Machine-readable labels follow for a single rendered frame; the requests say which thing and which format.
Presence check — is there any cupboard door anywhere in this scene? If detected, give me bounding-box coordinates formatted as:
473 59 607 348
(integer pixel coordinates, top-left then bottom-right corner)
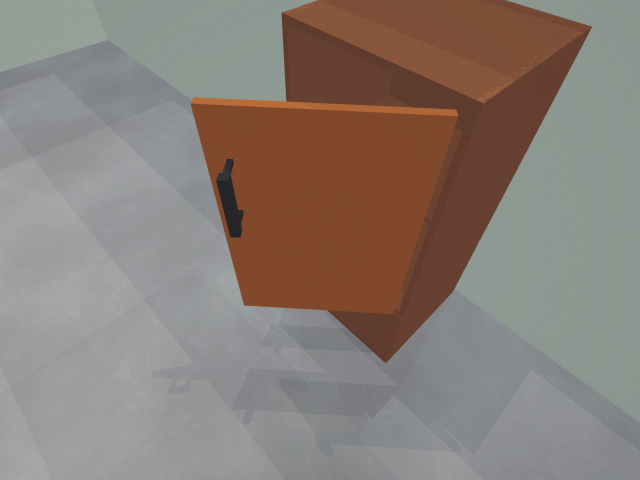
190 97 458 314

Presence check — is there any handle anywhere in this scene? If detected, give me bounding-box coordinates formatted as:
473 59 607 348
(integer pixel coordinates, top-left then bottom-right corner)
216 159 244 238

